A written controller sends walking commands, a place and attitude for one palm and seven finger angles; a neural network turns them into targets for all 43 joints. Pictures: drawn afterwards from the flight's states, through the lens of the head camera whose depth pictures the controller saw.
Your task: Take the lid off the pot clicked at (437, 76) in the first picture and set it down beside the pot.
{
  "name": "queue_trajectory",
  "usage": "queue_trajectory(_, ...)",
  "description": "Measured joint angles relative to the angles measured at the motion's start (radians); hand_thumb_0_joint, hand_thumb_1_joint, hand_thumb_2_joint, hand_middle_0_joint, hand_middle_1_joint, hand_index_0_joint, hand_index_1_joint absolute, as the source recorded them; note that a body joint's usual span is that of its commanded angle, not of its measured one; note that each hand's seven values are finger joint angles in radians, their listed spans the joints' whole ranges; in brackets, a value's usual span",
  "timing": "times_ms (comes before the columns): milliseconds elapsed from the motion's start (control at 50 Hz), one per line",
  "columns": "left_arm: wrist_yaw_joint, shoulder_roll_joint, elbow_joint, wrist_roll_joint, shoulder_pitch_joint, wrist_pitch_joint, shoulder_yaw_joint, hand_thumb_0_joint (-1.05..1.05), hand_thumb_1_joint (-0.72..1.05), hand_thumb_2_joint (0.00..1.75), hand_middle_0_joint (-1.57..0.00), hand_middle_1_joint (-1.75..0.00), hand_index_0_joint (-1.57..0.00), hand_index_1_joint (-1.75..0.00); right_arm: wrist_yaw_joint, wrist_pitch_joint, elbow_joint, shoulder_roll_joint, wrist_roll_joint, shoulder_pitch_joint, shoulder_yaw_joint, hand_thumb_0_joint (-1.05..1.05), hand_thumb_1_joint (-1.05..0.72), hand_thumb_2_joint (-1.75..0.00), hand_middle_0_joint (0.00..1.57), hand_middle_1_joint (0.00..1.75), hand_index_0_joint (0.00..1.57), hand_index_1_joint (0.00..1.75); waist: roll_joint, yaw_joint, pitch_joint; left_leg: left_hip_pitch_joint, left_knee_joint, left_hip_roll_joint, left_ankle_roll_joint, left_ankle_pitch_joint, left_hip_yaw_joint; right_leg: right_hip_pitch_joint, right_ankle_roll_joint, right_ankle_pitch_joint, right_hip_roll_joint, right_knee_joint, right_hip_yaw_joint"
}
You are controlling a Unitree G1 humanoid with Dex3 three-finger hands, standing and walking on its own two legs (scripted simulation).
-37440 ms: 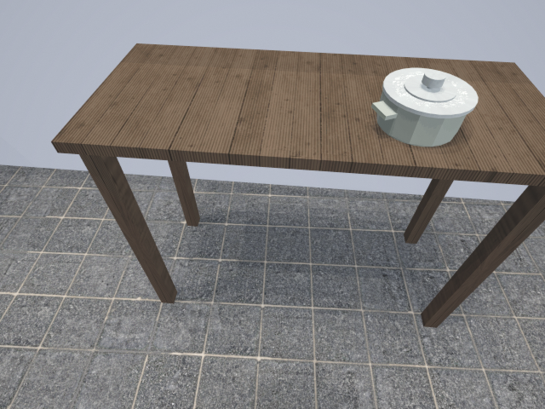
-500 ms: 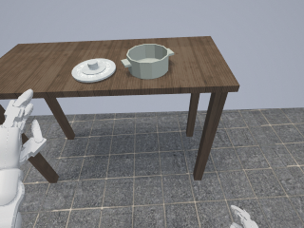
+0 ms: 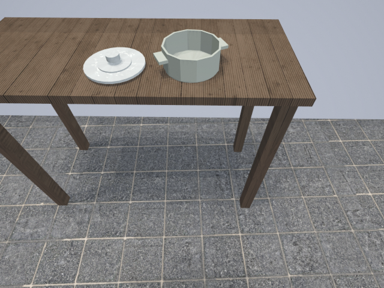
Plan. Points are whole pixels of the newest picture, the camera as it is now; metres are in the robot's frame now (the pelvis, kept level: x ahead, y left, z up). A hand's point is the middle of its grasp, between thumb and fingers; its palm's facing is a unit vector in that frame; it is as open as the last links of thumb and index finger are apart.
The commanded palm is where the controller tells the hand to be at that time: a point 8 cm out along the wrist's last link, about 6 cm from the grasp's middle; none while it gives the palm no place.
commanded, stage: stop stepping back and stand still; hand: left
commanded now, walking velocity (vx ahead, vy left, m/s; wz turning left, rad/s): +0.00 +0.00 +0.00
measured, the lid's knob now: (112, 56) +0.72 +0.28 +0.08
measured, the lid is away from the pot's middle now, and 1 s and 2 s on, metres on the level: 0.24 0.24 0.24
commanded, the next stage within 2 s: let the arm hang, fingers relaxed in 0.04 s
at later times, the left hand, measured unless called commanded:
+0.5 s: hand out of the picture +0.02 +0.18 -0.17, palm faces +0.01 -0.98 -0.21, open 7.3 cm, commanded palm none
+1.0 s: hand out of the picture +0.01 +0.17 -0.17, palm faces +0.01 -0.98 -0.18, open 7.4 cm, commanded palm none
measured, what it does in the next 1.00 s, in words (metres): stands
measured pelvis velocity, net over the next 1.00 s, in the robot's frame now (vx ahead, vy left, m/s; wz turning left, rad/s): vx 0.01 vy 0.01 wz -0.03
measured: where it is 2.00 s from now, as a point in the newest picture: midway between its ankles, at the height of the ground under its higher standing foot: outside the picture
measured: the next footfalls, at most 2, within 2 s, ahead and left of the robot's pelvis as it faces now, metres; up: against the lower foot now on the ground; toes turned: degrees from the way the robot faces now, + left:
none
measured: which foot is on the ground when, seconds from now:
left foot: down 0.00-1.00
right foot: down 0.00-1.00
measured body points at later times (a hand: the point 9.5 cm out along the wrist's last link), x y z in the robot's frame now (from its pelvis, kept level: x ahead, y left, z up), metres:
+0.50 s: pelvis +0.00 +0.01 +0.00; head +0.02 +0.00 +0.45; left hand +0.02 +0.24 -0.15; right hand -0.02 -0.20 -0.16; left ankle -0.01 +0.12 -0.74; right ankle -0.03 -0.09 -0.74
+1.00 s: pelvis +0.01 +0.01 +0.00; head +0.03 +0.01 +0.45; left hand +0.01 +0.23 -0.16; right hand -0.01 -0.20 -0.16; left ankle -0.01 +0.12 -0.74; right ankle -0.03 -0.09 -0.74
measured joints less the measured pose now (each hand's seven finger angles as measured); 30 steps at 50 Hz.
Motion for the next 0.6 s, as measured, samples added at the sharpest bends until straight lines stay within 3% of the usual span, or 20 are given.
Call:
queue_trajectory(180,0.007,-0.066,0.005,0.001,-0.067,-0.016,-0.009,0.00,0.91,0.90,-0.20,-0.30,-0.20,-0.30,-0.001,-0.013,0.049,0.037,-0.005,-0.016,0.006,0.01,-0.92,-0.90,0.20,0.30,0.20,0.30,0.010,-0.003,-0.029,0.035,-0.036,-0.009,0.008,0.014,0.016,0.023,0.007,0.010,-0.009,-0.020,0.015)
queue_trajectory(600,0.007,-0.066,0.017,0.003,-0.062,-0.017,0.005,0.01,0.92,0.90,-0.20,-0.30,-0.20,-0.30,-0.007,-0.028,0.056,0.030,-0.004,-0.020,-0.005,0.00,-0.91,-0.90,0.20,0.30,0.20,0.30,-0.011,-0.003,-0.030,0.043,-0.048,-0.018,0.017,0.011,0.030,0.022,0.016,0.005,-0.018,-0.019,0.028)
